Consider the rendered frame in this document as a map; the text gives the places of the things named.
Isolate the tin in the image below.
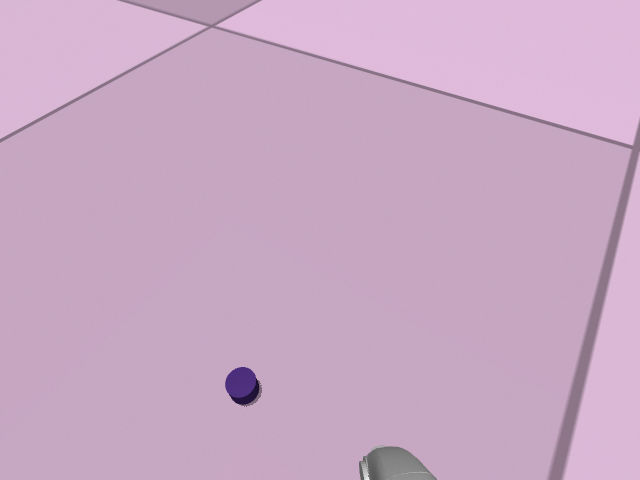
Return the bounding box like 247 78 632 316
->
225 367 259 405

